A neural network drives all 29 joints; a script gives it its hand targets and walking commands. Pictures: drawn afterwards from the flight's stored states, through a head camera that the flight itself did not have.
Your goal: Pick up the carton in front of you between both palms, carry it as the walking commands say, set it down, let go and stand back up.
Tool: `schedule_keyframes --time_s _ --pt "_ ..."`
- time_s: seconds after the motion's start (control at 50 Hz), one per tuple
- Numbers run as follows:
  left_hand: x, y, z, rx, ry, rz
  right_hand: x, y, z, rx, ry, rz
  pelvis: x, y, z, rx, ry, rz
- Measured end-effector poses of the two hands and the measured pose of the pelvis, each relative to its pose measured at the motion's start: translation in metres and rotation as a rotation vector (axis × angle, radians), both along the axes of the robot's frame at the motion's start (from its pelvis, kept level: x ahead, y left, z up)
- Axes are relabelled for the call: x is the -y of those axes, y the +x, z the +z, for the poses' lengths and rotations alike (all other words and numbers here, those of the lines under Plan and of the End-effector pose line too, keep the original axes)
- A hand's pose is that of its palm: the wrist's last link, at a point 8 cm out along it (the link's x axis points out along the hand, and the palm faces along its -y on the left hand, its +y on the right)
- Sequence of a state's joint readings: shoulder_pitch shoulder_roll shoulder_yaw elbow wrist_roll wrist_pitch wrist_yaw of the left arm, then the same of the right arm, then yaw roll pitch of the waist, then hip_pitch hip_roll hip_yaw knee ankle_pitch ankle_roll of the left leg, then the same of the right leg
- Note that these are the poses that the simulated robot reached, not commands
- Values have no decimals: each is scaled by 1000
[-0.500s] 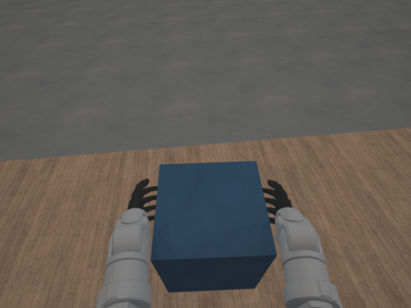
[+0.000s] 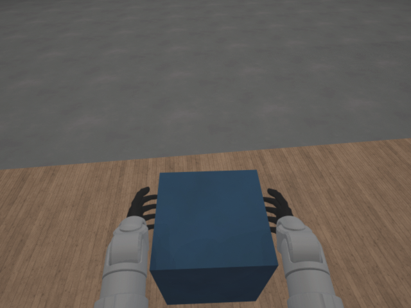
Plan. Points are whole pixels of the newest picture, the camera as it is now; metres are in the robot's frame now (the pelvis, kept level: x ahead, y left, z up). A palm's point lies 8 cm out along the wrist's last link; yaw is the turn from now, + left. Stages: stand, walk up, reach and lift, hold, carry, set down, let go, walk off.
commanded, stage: reach and lift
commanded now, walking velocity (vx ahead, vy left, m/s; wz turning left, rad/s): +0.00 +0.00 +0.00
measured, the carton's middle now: (210, 240) +0.30 +0.00 -0.05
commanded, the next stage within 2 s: hold in 0.06 s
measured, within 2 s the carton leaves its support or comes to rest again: neither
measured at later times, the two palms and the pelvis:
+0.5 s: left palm (132, 225) +0.28 +0.15 +0.05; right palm (286, 224) +0.27 -0.15 +0.05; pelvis -0.01 +0.00 +0.00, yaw +0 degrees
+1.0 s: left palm (133, 171) +0.40 +0.16 +0.08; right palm (268, 167) +0.40 -0.13 +0.08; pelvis +0.14 +0.01 +0.00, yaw +2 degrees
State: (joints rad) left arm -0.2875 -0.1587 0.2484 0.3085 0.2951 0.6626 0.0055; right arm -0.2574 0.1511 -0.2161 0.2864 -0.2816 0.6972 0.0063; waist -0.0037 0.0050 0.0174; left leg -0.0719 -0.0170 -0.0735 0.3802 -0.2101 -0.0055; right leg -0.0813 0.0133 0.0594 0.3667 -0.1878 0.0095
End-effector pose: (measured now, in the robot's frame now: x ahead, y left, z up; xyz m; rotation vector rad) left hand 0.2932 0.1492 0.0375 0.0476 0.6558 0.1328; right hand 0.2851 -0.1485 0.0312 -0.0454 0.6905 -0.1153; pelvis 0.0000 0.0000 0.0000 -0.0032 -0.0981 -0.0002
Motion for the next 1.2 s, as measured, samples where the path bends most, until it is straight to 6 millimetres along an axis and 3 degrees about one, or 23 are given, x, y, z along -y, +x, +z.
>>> schedule_keyframes --time_s 0.24,0.44,0.56,0.64,0.74,0.84,0.92,0.98,1.08,1.2 --pt "-2 -9 18 33 -2 6 -2 -8 17 33 1 3 -1 -2 1 28 -1 -3" --pt "-3 -16 15 8 -6 14 -3 -14 16 8 8 0 0 -13 -1 49 0 2" --pt "-5 -9 20 35 -25 26 -5 -5 23 34 7 -1 -1 -9 -3 -52 -2 24" --pt "-17 -1 27 69 -48 44 -17 8 34 68 12 0 -10 2 -8 -94 5 28" --pt "-27 20 38 31 -58 43 -26 25 43 30 21 -11 -16 28 -3 -142 -16 -6" --pt "-15 57 51 16 -62 24 -15 53 53 16 32 -38 -9 63 -2 -166 -24 -5" --pt "-5 83 48 14 -95 49 -4 81 51 14 54 -52 -5 99 -9 -183 -29 31" --pt "-11 97 43 -33 -85 62 -10 103 50 -35 73 -49 -7 127 -4 -193 -9 43" --pt "-36 141 48 -30 -98 114 -36 160 56 -35 66 -5 -20 179 -2 -188 3 40" --pt "-69 226 43 27 -119 117 -68 243 52 23 53 0 -50 255 -24 -168 13 13"
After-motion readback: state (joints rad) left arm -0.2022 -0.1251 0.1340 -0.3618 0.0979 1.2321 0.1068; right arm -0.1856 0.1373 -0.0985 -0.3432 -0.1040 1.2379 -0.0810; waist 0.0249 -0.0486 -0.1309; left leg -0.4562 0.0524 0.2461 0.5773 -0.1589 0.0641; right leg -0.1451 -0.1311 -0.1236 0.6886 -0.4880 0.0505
